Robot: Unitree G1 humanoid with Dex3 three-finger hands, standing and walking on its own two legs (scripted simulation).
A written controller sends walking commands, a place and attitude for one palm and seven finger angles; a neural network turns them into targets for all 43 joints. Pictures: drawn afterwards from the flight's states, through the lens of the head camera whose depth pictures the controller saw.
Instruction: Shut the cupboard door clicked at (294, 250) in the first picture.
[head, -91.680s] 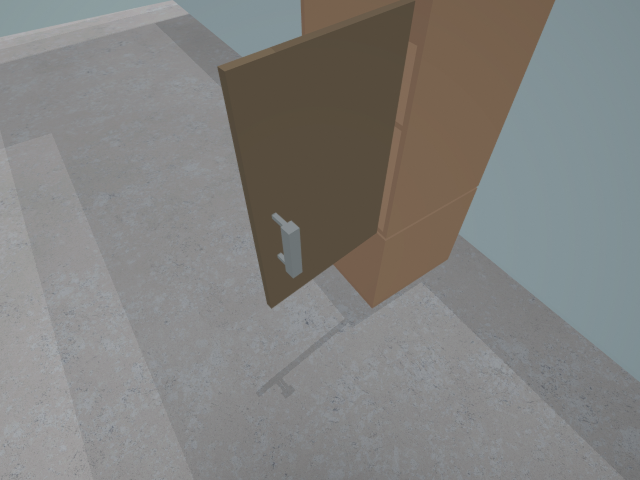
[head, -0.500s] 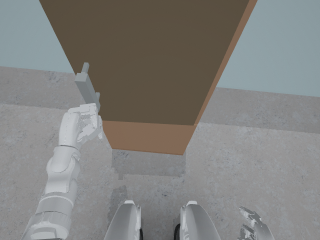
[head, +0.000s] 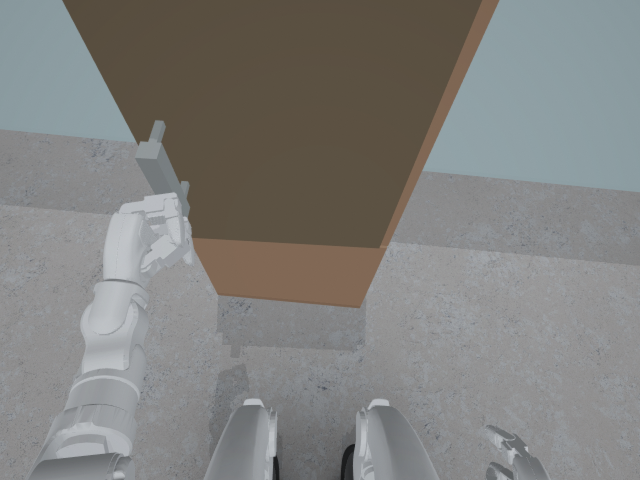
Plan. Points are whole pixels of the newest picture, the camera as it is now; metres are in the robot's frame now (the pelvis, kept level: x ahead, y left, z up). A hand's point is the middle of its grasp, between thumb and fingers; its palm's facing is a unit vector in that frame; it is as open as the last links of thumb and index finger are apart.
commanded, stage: push the door shut along its arc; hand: left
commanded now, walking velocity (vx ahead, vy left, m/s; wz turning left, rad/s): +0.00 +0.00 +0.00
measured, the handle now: (169, 173) +0.50 +0.21 +0.02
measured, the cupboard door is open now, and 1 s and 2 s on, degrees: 3 0 0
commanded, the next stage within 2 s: pull the fist back off the door in 0.92 s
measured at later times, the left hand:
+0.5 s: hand (187, 210) +0.43 +0.18 +0.03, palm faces -0.16 -0.99 -0.05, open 3.2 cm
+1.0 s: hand (186, 209) +0.43 +0.18 +0.03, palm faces -0.19 -0.98 -0.05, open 3.3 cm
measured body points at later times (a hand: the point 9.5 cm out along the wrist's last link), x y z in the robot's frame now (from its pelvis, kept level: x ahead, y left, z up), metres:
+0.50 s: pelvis -0.01 +0.01 -0.01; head +0.12 +0.02 +0.42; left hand +0.44 +0.23 +0.03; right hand +0.07 -0.26 -0.13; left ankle +0.03 +0.11 -0.61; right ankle +0.04 -0.11 -0.61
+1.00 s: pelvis -0.06 +0.01 -0.04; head +0.07 +0.07 +0.39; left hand +0.44 +0.23 +0.03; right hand +0.01 -0.26 -0.13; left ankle +0.03 +0.11 -0.60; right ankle +0.04 -0.11 -0.60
